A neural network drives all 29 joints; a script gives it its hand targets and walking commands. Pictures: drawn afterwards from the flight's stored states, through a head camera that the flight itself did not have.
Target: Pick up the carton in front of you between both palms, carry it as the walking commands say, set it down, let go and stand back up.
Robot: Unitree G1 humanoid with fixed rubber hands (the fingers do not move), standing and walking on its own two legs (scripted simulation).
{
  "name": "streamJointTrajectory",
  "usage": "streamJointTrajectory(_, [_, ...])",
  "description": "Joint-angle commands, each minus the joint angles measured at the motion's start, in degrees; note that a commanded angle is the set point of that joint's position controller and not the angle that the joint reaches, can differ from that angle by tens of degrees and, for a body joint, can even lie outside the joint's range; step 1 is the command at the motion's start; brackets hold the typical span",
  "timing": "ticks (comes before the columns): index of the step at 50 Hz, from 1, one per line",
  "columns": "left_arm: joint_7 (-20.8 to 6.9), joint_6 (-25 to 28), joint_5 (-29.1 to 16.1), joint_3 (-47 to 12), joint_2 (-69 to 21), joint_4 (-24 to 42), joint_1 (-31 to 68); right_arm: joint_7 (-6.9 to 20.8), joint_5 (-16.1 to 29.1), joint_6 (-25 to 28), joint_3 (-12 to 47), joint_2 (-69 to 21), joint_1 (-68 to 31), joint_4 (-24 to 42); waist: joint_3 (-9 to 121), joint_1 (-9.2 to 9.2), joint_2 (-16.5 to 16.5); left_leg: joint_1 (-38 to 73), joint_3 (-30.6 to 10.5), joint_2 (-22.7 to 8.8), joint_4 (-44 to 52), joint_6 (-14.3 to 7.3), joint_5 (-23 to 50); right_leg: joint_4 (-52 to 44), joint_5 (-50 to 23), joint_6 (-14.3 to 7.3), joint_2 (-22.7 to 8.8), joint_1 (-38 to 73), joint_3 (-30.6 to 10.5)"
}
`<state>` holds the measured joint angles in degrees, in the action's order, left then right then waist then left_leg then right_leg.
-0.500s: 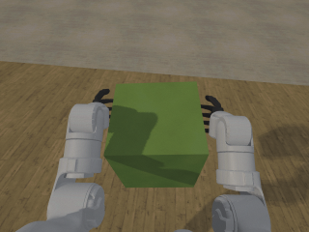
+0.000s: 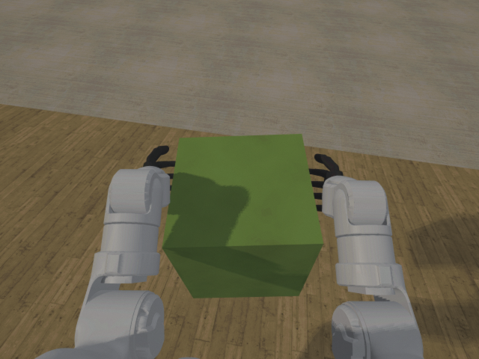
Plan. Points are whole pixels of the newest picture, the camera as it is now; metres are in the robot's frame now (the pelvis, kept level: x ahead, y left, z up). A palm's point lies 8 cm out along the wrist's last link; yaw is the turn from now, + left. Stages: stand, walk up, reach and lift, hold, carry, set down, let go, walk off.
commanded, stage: carry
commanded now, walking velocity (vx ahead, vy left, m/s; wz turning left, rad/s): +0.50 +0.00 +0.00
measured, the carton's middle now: (243, 222) +0.35 +0.01 +0.01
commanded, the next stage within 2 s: none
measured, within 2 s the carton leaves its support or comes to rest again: neither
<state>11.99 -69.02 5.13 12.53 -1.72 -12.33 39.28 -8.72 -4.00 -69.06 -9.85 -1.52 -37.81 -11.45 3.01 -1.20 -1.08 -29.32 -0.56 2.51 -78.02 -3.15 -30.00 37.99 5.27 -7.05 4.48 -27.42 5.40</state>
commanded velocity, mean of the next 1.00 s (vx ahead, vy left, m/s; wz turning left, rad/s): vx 0.50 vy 0.00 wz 0.00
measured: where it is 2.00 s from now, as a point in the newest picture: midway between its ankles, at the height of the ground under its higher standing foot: (243, 190)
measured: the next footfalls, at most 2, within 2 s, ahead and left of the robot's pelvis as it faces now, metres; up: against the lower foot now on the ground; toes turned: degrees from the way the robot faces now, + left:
left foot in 0.38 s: +0.39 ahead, +0.07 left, -0.05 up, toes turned +0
right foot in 0.94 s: +0.71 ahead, -0.05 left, -0.11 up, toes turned +0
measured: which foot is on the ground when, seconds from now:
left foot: up 0.00-0.36, down 0.38-0.94, up 0.96-1.00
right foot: down 0.00-0.40, up 0.42-0.92, down 0.94-1.00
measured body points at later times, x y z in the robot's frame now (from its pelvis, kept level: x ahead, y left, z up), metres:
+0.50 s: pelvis +0.30 +0.03 -0.05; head +0.31 +0.04 +0.40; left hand +0.68 +0.18 +0.06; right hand +0.66 -0.12 +0.06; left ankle +0.36 +0.07 -0.77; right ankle +0.16 -0.07 -0.65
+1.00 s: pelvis +0.60 +0.00 -0.12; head +0.59 -0.01 +0.33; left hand +0.98 +0.14 +0.02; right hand +0.96 -0.16 +0.01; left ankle +0.42 +0.08 -0.72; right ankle +0.68 -0.05 -0.83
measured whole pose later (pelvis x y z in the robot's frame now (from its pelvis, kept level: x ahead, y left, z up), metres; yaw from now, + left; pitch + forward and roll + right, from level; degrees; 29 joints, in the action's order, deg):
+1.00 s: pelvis +0.60 +0.00 -0.12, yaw +0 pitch +4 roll +0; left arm 11.0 -66.0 9.1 14.4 -2.9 -16.2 43.4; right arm -10.9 -3.7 -69.8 -9.4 -0.2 -41.7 -16.1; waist 5.7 1.5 0.7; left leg -19.2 0.9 4.5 -73.5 -3.6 -33.3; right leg 36.2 3.4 -6.3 4.8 -29.4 5.0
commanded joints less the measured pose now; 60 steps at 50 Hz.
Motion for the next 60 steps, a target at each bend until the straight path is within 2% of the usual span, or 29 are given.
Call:
streamJointTrajectory(1, [-20.26, 1.54, -31.03, -35.84, -68.21, 9.25, 46.93, 13.55, 25.15, 3.02, 31.9, -65.43, -46.69, 12.21, 23.25, 0.44, 1.01, -11.14, -1.68, -4.23, 6.38, 1.01, 4.41, -13.22, -6.62, -5.15, -18.73, 23.27, -28.7])
streamJointTrajectory(4, [-20.32, 1.79, -31.61, -35.78, -69.24, 9.23, 44.7, 12.22, 23.94, 3.64, 32.67, -65.92, -43.8, 13.31, 25.02, -0.74, -4.23, -13.82, -0.18, -4.69, 12.5, 1.52, 11.24, -10.76, -22.53, -4.04, -17.21, 27.8, -23.14])
streamJointTrajectory(7, [-20.34, 2.29, -31.08, -36.1, -68.38, 9.83, 41.68, 11.51, 23.03, 3.98, 33.88, -65.32, -41.72, 13.94, 26.25, -2.46, -5.19, -18.0, 1.2, -4.38, 18.93, 1.15, 19.12, -7.75, -37.01, -2.67, -15.65, 34.82, -18.75])
streamJointTrajectory(13, [-19.85, 1.86, -29.48, -37.59, -65.03, 11.29, 37.83, 11.32, 22.28, 3.21, 36.23, -62.25, -39.99, 14.89, 23.48, -5.51, -4.42, -12.24, 6.42, 0.29, 42.79, 0.55, 34.96, -3.73, -38.67, -1.19, -9.44, 38.8, -11.81])
streamJointTrajectory(16, [-20.14, 1.57, -28.46, -37.34, -63.46, 6.94, 34.99, 12.02, 20.65, 2.46, 34.77, -59.66, -37.24, 11.59, 22.0, -5.22, -4.45, -1.28, 7.41, 1.7, 53.22, -0.94, 43.25, 2.47, -32.99, -0.02, -8.77, 34.63, -9.69])
streamJointTrajectory(18, [-20.71, 1.49, -28.51, -36.87, -63.21, 3.43, 35.13, 12.59, 19.47, 2.2, 32.6, -58.0, -35.97, 8.86, 23.52, -0.05, -3.57, 14.2, 7.5, 0.2, 59.3, -2.21, 48.59, 13.99, -30.76, 2.28, -8.32, 27.91, -5.94])
streamJointTrajectory(19, [-21.05, 1.56, -28.57, -36.36, -63.04, 1.92, 35.52, 12.99, 19.04, 2.06, 31.09, -56.61, -35.48, 7.82, 24.71, 2.5, -1.44, 25.84, 3.31, -4.88, 56.06, -2.64, 56.75, 23.11, -18.17, 3.13, -6.44, 17.82, -4.08])
streamJointTrajectory(20, [-21.28, 1.61, -28.47, -35.47, -62.78, 0.35, 36.29, 13.46, 18.96, 1.87, 29.4, -56.25, -35.16, 6.03, 26.39, 2.98, 5.97, 37.31, -7.63, -15.17, 45.16, -2.7, 80.95, 31.48, 16.11, 3.61, -3.08, 3.85, -2.26])
streamJointTrajectory(21, [-21.25, 0.97, -28.37, -34.49, -65.31, -1.99, 38.83, 13.46, 17.9, 1.96, 28.42, -53.25, -37.33, 3.91, 32.15, 4.33, 18.52, 53.84, -26.8, -26.46, 42.27, -15.28, 77.72, 46.36, 33.98, 6.96, 2.01, -13.27, -7.1])
streamJointTrajectory(22, [-20.96, 0.82, -28.18, -34.16, -64.16, -1.22, 38.76, 13.89, 19.04, 2.08, 28.87, -55.39, -35.85, 2.77, 34.5, 4.93, 14.8, 51.11, -32.88, -26.42, 46.53, -18.57, 48.25, 49.18, 31.58, 5.1, -0.69, -17.52, -9.12])
streamJointTrajectory(23, [-20.74, 0.94, -28.42, -34.36, -64.75, 0.34, 41.26, 14.46, 20.64, 2.33, 29.42, -58.39, -38.53, 5.11, 30.41, 5.0, 9.84, 43.7, -30.12, -21.56, 50.53, -16.19, 32.0, 45.6, 27.85, 4.08, -2.64, -18.92, -8.83])
streamJointTrajectory(24, [-20.44, 1.19, -28.36, -33.85, -65.91, 1.41, 42.84, 14.87, 22.83, 2.35, 30.52, -61.07, -43.23, 7.73, 26.97, 4.25, 3.62, 36.85, -26.98, -19.13, 52.2, -13.63, 27.15, 41.05, 24.09, 4.09, -4.05, -18.01, -8.83])
streamJointTrajectory(25, [-20.0, 1.41, -28.08, -33.06, -66.45, 2.38, 42.7, 15.22, 25.34, 2.38, 31.95, -63.64, -46.82, 9.92, 24.51, 3.23, 1.91, 30.99, -23.72, -17.96, 52.89, -12.22, 29.3, 36.58, 21.92, 4.54, -5.16, -15.91, -8.76])
streamJointTrajectory(28, [-18.52, 1.59, -26.89, -31.77, -67.54, 4.38, 41.04, 15.62, 29.47, 2.62, 33.84, -67.06, -50.74, 13.68, 24.34, 2.63, 5.2, 25.91, -19.02, -16.03, 53.99, -9.97, 34.25, 28.81, 17.97, 6.2, -5.95, -11.77, -6.9])
streamJointTrajectory(31, [-17.33, 1.88, -26.01, -32.38, -67.94, 5.73, 38.84, 15.85, 29.98, 2.64, 33.9, -67.44, -48.75, 14.27, 26.02, 4.1, 7.09, 31.69, -14.93, -14.94, 50.6, -8.94, 50.15, 24.46, 11.72, 6.55, -6.51, -16.1, -5.74])
streamJointTrajectory(34, [-16.55, 1.94, -24.94, -33.57, -67.07, 7.13, 37.75, 16.09, 29.77, 2.7, 34.47, -66.84, -48.22, 15.26, 26.33, 5.49, 7.66, 36.37, -11.49, -12.84, 48.52, -7.89, 58.61, 20.0, 5.09, 5.87, -6.36, -19.29, -4.58])
streamJointTrajectory(38, [-16.22, 0.99, -24.16, -34.64, -65.23, 7.87, 36.88, 15.9, 29.57, 2.06, 35.43, -65.09, -47.69, 15.93, 24.54, 7.0, 7.05, 39.92, -8.21, -9.39, 45.57, -7.49, 61.71, 7.5, -4.54, 4.78, -4.08, -18.98, -2.33])
streamJointTrajectory(41, [-16.86, 0.23, -22.87, -33.77, -63.76, 4.17, 33.83, 16.13, 28.39, 1.66, 34.74, -64.15, -44.23, 11.95, 22.57, 8.14, 6.36, 39.58, -5.95, -7.19, 41.34, -6.92, 57.99, -5.52, -13.62, 3.83, -1.47, -13.65, 0.1])
streamJointTrajectory(43, [-17.65, 0.01, -21.94, -32.11, -63.2, 0.92, 32.37, 16.53, 28.05, 1.7, 33.92, -63.88, -43.8, 9.09, 21.03, 7.4, 6.67, 35.08, -4.69, -6.96, 37.46, -6.03, 52.83, -12.18, -18.83, 2.32, -0.82, -5.19, -0.02])
streamJointTrajectory(45, [-18.39, 0.01, -21.03, -29.64, -62.42, -2.22, 31.48, 16.96, 28.18, 1.87, 32.87, -63.92, -44.71, 6.04, 21.32, 2.95, 5.75, 28.04, -1.18, -6.41, 27.62, -3.55, 52.61, -18.46, -23.2, 1.16, -1.19, 9.91, 0.66])
streamJointTrajectory(46, [-18.82, 0.03, -20.76, -28.44, -61.54, -3.56, 31.39, 17.12, 28.22, 2.05, 32.25, -63.9, -44.85, 4.4, 22.93, -0.02, 3.5, 20.19, 0.74, -5.26, 18.29, -2.28, 43.61, -16.63, -27.87, 1.27, -4.9, 21.2, -1.64])
streamJointTrajectory(47, [-19.34, 0.03, -20.97, -27.26, -61.02, -5.39, 31.09, 17.28, 27.7, 2.13, 31.44, -63.94, -45.22, 3.21, 25.53, 0.07, -3.74, 6.67, 2.56, -2.63, 8.18, -1.42, 13.24, -5.39, -49.85, 1.7, -14.91, 33.82, -11.29])
streamJointTrajectory(48, [-19.38, 0.3, -20.0, -25.64, -59.25, -6.73, 32.62, 17.23, 27.33, 1.69, 30.4, -65.22, -46.24, 1.3, 30.52, -0.28, -14.11, -9.12, 0.86, 3.6, -2.39, 1.49, -7.82, -0.42, -60.75, -6.84, -25.52, 48.68, -30.21])
streamJointTrajectory(49, [-19.56, 0.47, -20.55, -25.07, -60.09, -7.59, 32.42, 16.95, 27.35, 1.58, 29.19, -64.43, -47.39, 1.54, 33.83, -2.04, -14.13, -15.79, -2.0, 2.43, -9.68, 1.08, -7.86, -3.31, -38.59, -13.06, -28.36, 51.55, -38.61])
streamJointTrajectory(50, [-19.93, 0.89, -21.76, -25.51, -61.89, -6.7, 33.39, 16.63, 27.54, 1.83, 29.15, -65.19, -49.57, 3.08, 32.94, -3.49, -9.6, -19.49, -2.79, 0.74, -9.64, 0.09, -5.74, -8.41, -12.33, -14.41, -26.19, 46.86, -41.74])
streamJointTrajectory(51, [-20.33, 1.17, -23.69, -27.0, -64.64, -3.99, 36.68, 16.26, 27.71, 2.46, 29.41, -66.09, -52.37, 5.81, 28.22, -2.46, -3.03, -19.46, -2.44, -0.92, -6.31, -0.38, -2.42, -11.3, -0.95, -11.57, -22.57, 38.16, -39.47])
streamJointTrajectory(53, [-20.91, 1.14, -27.79, -29.54, -69.17, -0.08, 43.15, 14.95, 27.54, 3.6, 28.57, -66.19, -54.36, 10.07, 23.63, -0.01, 2.58, -14.11, -2.54, -3.57, 2.27, 0.23, 2.83, -13.02, -2.27, -6.93, -19.53, 25.55, -33.05])
streamJointTrajectory(55, [-21.16, 1.11, -30.3, -30.65, -71.79, 1.51, 44.99, 13.64, 26.69, 3.76, 28.15, -66.59, -52.63, 11.56, 23.7, 0.56, -0.97, -10.93, -1.29, -4.62, 7.09, 1.19, 5.88, -13.71, -5.01, -4.31, -17.93, 21.9, -28.61])
streamJointTrajectory(60, [-21.41, 1.61, -29.61, -30.56, -72.18, 0.21, 40.23, 12.01, 24.93, 4.71, 29.39, -67.21, -49.2, 12.5, 26.56, -1.94, -4.64, -18.35, 0.53, -5.01, 16.18, 1.5, 18.09, -8.52, -32.72, -2.23, -15.93, 33.34, -20.7])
